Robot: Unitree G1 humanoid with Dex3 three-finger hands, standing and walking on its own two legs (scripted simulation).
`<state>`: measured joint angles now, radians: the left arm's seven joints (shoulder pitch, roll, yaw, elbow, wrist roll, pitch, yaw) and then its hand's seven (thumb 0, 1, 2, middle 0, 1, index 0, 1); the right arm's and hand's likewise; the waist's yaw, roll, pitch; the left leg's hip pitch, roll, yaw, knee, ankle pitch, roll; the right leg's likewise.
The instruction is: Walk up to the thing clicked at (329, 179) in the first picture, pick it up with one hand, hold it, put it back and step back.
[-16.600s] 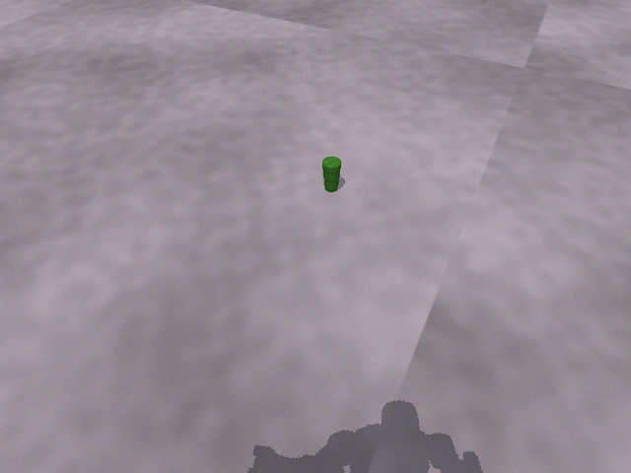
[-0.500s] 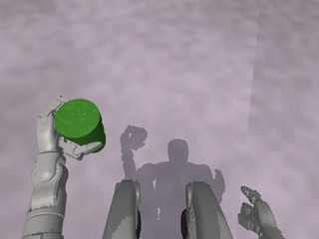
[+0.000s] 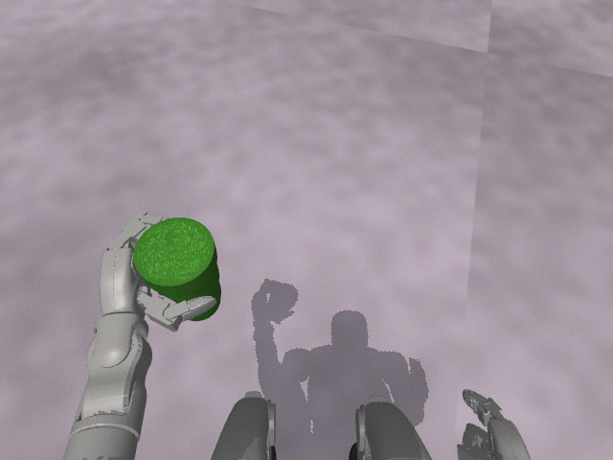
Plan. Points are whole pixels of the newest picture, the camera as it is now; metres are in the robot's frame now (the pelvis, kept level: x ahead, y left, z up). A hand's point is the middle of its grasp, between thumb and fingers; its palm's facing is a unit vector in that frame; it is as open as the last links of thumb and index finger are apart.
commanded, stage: lift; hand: left
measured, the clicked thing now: (188, 278) +0.34 +0.17 +0.01
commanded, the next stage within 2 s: hold in 0.62 s
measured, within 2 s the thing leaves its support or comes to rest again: neither
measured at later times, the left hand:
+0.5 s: hand (180, 246) +0.35 +0.17 +0.08, palm faces +0.14 -0.99 -0.03, open 11.3 cm
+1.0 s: hand (176, 237) +0.35 +0.17 +0.10, palm faces +0.14 -0.99 -0.03, open 11.3 cm
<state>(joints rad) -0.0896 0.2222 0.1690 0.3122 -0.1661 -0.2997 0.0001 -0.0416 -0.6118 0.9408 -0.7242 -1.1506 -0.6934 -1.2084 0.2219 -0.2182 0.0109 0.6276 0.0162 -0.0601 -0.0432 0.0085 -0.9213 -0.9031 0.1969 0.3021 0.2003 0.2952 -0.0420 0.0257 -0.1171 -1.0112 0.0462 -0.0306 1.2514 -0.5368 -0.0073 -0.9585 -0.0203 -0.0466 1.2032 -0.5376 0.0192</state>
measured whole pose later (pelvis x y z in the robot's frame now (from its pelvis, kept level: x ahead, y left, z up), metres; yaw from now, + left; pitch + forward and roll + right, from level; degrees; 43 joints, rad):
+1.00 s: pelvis +0.02 -0.01 +0.06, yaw +0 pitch +9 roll -1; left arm -0.08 0.18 0.14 0.38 -0.16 -0.33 -0.01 -0.04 -0.61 0.92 -0.75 -1.12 -0.72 -1.17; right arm 0.24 -0.21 0.00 0.66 0.00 -0.03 -0.04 0.01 -0.93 -0.91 0.20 0.30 0.20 0.30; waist -0.03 0.02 -0.04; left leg -0.63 0.05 -0.01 0.93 -0.44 -0.01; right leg -0.59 -0.02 -0.04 0.89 -0.45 0.01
